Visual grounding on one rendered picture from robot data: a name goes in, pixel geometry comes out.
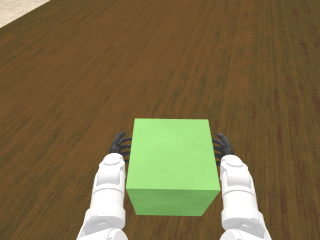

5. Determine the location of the right robot hand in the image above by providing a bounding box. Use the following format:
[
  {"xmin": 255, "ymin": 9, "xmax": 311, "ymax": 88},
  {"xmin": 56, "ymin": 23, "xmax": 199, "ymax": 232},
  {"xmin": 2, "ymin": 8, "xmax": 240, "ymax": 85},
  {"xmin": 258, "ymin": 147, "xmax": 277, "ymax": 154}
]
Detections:
[{"xmin": 211, "ymin": 132, "xmax": 235, "ymax": 167}]

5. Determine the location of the left robot upper arm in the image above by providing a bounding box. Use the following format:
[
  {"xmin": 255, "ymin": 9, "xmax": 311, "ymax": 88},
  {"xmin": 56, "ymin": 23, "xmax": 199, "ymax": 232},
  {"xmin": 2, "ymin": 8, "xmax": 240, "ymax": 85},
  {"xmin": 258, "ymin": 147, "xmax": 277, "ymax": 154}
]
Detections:
[{"xmin": 79, "ymin": 227, "xmax": 128, "ymax": 240}]

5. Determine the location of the left robot hand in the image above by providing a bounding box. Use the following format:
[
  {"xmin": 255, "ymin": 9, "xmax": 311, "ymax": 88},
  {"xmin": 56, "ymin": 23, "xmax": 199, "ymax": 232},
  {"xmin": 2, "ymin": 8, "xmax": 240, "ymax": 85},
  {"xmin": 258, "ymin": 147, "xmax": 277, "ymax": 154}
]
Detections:
[{"xmin": 108, "ymin": 131, "xmax": 132, "ymax": 163}]

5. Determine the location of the right robot forearm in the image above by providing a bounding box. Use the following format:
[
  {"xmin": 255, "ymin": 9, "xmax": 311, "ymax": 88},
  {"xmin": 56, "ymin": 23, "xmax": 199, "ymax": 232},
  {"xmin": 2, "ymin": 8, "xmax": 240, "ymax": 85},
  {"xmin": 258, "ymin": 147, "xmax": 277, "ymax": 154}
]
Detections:
[{"xmin": 220, "ymin": 155, "xmax": 272, "ymax": 240}]

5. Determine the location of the carton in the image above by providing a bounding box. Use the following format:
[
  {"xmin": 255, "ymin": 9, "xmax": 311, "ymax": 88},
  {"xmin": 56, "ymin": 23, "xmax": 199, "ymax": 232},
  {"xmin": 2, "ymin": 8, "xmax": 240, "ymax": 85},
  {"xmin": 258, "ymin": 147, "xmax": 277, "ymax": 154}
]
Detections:
[{"xmin": 126, "ymin": 118, "xmax": 221, "ymax": 216}]

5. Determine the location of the right robot upper arm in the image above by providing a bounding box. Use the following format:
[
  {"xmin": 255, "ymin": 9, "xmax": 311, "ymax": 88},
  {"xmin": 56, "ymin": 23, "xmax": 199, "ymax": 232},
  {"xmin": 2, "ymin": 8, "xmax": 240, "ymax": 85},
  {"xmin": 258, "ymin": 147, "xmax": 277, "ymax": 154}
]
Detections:
[{"xmin": 220, "ymin": 229, "xmax": 265, "ymax": 240}]

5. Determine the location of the left robot forearm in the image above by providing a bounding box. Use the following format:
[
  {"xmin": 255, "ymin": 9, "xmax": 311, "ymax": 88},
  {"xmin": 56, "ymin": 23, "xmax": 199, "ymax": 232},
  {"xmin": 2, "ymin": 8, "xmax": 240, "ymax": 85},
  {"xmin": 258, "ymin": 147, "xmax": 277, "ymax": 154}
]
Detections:
[{"xmin": 76, "ymin": 153, "xmax": 126, "ymax": 240}]

